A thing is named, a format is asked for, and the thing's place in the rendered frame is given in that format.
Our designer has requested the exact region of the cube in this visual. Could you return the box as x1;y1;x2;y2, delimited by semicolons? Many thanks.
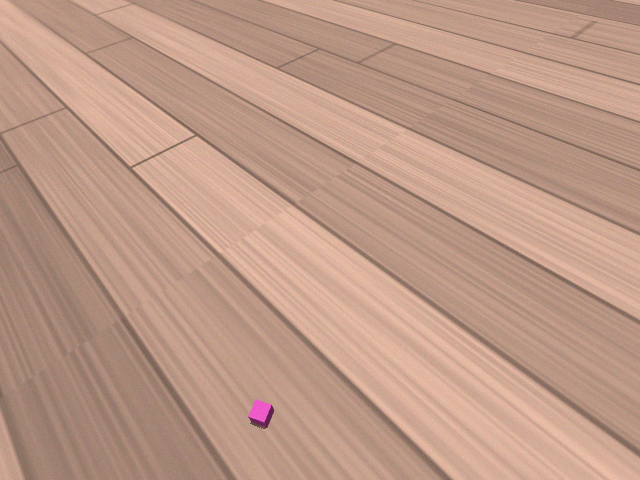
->
248;400;274;428

